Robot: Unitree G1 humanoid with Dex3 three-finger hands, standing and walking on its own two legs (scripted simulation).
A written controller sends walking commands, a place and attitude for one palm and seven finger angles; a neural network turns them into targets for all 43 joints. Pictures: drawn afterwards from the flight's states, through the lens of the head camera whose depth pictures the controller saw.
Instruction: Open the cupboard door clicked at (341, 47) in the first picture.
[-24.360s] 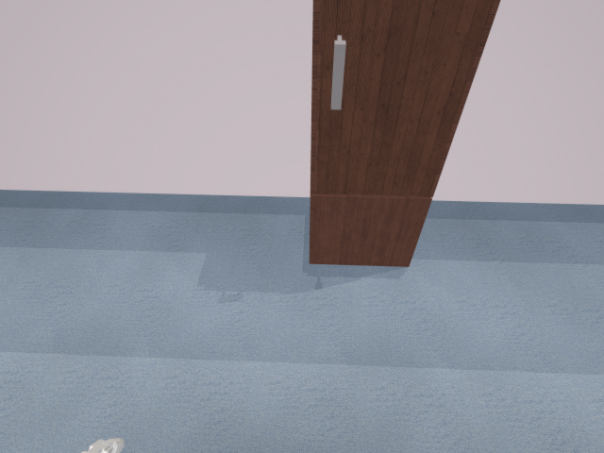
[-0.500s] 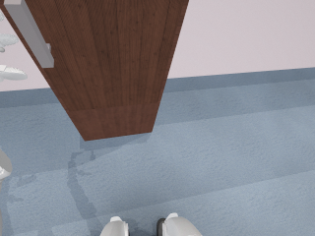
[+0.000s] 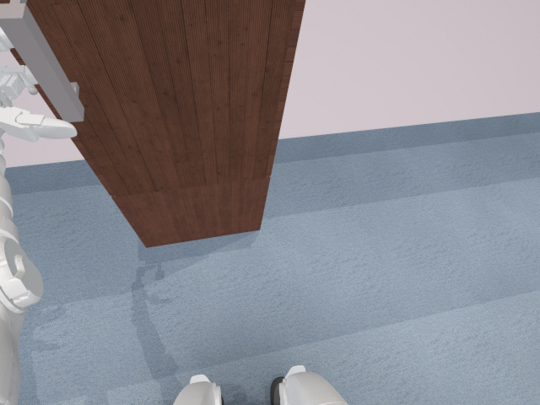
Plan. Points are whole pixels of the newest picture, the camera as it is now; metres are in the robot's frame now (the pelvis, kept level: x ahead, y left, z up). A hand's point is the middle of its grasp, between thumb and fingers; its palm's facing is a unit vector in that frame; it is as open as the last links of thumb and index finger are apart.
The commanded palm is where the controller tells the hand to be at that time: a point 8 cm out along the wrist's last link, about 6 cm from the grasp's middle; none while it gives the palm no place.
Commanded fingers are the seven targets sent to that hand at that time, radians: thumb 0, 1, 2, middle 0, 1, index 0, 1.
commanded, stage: slide the fingers in behind the handle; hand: left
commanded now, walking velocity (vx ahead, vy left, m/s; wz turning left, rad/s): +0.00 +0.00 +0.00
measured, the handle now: (49, 59) +0.57 +0.25 +0.12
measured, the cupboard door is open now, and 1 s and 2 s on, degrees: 0 0 3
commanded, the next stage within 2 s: close the thumb around the handle in 0.84 s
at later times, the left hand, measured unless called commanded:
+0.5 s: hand (58, 90) +0.53 +0.24 +0.11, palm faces +0.11 -0.99 -0.02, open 13.9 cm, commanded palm +0.50 +0.27 +0.11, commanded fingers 0.00 -0.50 0.30 -0.30 -1.20 -0.30 -1.20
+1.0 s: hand (47, 93) +0.53 +0.25 +0.11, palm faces +0.10 -0.99 +0.00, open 13.7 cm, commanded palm +0.51 +0.29 +0.11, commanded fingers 0.00 -0.28 0.40 -0.32 -1.22 -0.32 -1.22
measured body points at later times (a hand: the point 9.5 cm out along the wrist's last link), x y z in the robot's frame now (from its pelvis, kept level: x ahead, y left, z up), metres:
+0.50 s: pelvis +0.00 +0.00 +0.00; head +0.13 +0.02 +0.43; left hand +0.51 +0.29 +0.11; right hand -0.02 -0.27 -0.10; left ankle +0.00 +0.09 -0.69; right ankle +0.00 -0.12 -0.69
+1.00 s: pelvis +0.00 +0.01 +0.00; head +0.13 +0.03 +0.43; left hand +0.52 +0.30 +0.11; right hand -0.03 -0.26 -0.10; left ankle +0.00 +0.09 -0.69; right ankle +0.00 -0.12 -0.69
